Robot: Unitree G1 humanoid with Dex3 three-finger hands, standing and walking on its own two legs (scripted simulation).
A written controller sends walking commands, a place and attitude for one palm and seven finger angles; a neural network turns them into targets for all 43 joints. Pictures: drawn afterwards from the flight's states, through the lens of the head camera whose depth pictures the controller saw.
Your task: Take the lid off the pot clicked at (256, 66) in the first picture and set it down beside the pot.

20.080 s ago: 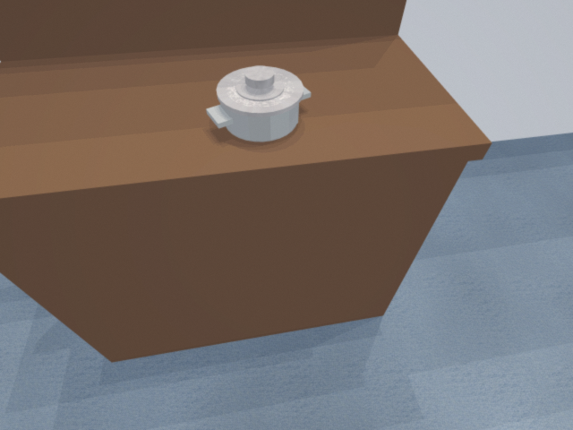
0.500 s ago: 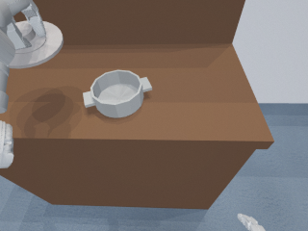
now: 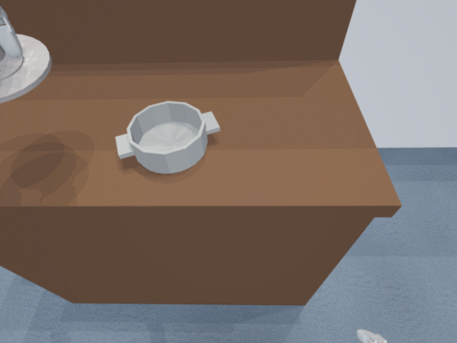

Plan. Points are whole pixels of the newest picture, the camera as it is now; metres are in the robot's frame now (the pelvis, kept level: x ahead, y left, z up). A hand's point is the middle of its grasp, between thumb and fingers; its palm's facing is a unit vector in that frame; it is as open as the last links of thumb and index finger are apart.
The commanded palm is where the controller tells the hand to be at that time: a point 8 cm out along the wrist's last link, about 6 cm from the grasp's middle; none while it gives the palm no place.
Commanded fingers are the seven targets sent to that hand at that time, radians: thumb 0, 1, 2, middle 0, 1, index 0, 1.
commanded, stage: move the lid sideways beside the pot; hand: left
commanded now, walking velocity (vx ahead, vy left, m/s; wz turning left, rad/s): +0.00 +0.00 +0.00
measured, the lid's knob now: out of the picture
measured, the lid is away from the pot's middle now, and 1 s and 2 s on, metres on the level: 0.23 0.25 0.25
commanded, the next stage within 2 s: lower the lid onto the table in 0.18 s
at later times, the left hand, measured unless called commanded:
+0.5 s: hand out of the picture +0.43 +0.34 +0.29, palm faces -0.17 -0.15 -0.98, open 6.9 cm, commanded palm +0.42 +0.34 +0.36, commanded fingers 0.00 0.54 1.16 -0.76 -0.89 -0.95 -1.00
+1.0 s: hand out of the picture +0.44 +0.35 +0.24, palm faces -0.24 -0.17 -0.96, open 6.9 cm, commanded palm +0.43 +0.35 +0.32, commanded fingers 0.00 0.54 1.16 -0.76 -0.89 -0.95 -1.00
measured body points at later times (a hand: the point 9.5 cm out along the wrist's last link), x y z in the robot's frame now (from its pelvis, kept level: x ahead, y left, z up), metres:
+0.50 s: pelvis +0.00 +0.00 +0.00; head +0.04 -0.02 +0.45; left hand +0.44 +0.34 +0.34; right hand +0.10 -0.26 -0.13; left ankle +0.03 +0.09 -0.74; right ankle -0.03 -0.13 -0.74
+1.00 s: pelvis +0.01 +0.00 +0.00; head +0.05 +0.00 +0.45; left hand +0.45 +0.35 +0.30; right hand +0.08 -0.27 -0.12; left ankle +0.03 +0.09 -0.74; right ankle -0.03 -0.13 -0.74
